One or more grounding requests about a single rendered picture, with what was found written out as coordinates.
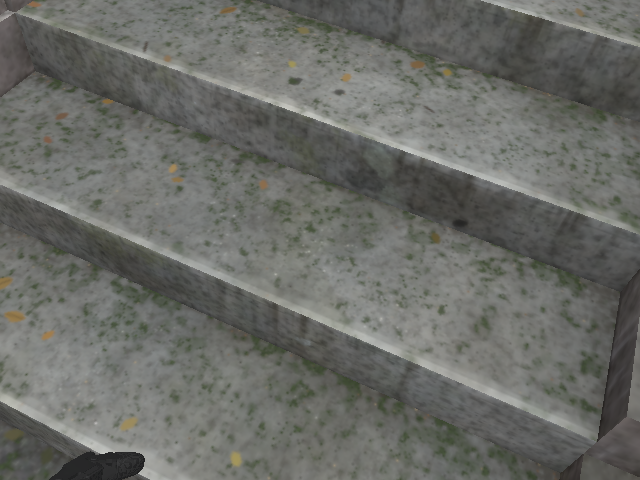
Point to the robot left hand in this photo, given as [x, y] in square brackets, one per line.
[108, 466]

